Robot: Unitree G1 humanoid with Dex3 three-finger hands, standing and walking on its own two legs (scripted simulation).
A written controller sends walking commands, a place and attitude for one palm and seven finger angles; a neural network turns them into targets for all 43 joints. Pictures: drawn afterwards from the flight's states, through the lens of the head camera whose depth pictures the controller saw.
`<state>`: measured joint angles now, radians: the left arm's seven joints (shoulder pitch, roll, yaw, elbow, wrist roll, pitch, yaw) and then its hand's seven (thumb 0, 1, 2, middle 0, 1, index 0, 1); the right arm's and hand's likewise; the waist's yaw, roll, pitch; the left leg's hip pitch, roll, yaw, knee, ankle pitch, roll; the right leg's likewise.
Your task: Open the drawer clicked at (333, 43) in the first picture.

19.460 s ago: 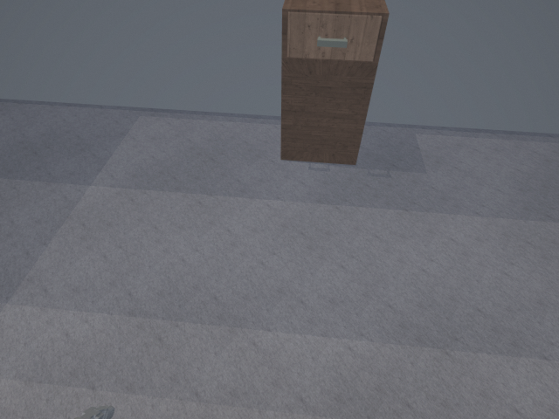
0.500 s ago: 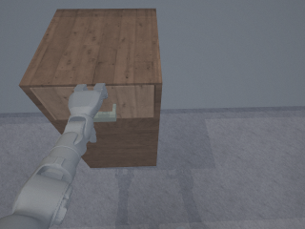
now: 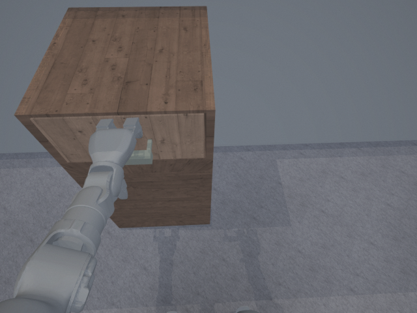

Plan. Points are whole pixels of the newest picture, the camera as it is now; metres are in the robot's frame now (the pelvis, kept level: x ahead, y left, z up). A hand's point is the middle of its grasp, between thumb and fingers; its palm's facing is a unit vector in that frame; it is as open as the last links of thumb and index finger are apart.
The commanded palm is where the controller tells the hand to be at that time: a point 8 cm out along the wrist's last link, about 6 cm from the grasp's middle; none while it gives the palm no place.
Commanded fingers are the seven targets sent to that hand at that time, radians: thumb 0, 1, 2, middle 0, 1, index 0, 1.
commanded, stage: lower the fingers behind the handle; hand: left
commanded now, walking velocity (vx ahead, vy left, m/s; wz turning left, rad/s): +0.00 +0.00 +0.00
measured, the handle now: (127, 150) +0.49 +0.19 -0.05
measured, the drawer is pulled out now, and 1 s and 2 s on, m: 0.00 0.00 0.00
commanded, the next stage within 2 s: close the thumb around the handle in 1.26 s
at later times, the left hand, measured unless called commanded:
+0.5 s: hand (122, 160) +0.44 +0.19 -0.02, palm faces -0.02 -0.03 -1.00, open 13.7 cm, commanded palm +0.43 +0.19 +0.01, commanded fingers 0.00 -0.50 0.30 -0.30 -1.20 -0.30 -1.20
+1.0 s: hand (126, 170) +0.45 +0.19 -0.07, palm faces -0.01 -0.03 -1.00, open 13.6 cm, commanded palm +0.42 +0.19 -0.01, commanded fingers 0.00 -0.50 0.30 -0.30 -1.20 -0.30 -1.20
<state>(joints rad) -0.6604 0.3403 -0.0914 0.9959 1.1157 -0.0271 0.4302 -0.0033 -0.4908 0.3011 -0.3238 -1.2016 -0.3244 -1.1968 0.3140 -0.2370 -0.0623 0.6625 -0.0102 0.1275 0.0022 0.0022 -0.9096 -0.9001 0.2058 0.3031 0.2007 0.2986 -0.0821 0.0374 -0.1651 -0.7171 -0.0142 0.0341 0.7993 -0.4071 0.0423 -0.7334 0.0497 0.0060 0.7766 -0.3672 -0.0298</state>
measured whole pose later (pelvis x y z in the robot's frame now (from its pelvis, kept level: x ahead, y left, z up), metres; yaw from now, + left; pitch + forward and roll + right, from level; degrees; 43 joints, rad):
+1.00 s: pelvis -0.03 +0.01 -0.04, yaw +0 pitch +26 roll -2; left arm -0.78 0.34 -0.07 1.11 1.13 0.02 0.55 0.00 -0.49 0.30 -0.35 -1.23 -0.35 -1.24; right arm 0.33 -0.23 -0.05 0.72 -0.04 0.12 0.02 0.00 -0.91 -0.90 0.21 0.30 0.20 0.30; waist -0.13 0.06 -0.20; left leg -1.04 -0.01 0.02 1.07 -0.48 0.06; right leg -1.03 0.05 -0.02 1.01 -0.43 -0.01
